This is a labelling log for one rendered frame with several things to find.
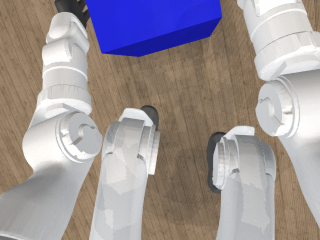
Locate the carton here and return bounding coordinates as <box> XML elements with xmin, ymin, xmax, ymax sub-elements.
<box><xmin>85</xmin><ymin>0</ymin><xmax>223</xmax><ymax>57</ymax></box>

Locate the right robot forearm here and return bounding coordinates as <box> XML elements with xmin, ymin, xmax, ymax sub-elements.
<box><xmin>237</xmin><ymin>0</ymin><xmax>320</xmax><ymax>81</ymax></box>

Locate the left robot upper arm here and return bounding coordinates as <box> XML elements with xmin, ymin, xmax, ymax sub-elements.
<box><xmin>0</xmin><ymin>110</ymin><xmax>103</xmax><ymax>240</ymax></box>

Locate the robot right shin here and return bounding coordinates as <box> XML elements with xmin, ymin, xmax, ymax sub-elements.
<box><xmin>212</xmin><ymin>125</ymin><xmax>277</xmax><ymax>189</ymax></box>

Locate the robot left hand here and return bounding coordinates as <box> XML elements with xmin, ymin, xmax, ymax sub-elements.
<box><xmin>54</xmin><ymin>0</ymin><xmax>90</xmax><ymax>29</ymax></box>

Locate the right robot upper arm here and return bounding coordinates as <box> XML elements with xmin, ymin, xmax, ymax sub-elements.
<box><xmin>255</xmin><ymin>69</ymin><xmax>320</xmax><ymax>228</ymax></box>

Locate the right robot foot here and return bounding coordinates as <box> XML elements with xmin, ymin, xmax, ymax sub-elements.
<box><xmin>206</xmin><ymin>132</ymin><xmax>226</xmax><ymax>194</ymax></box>

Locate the left robot forearm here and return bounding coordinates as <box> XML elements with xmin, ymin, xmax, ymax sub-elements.
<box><xmin>28</xmin><ymin>12</ymin><xmax>92</xmax><ymax>129</ymax></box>

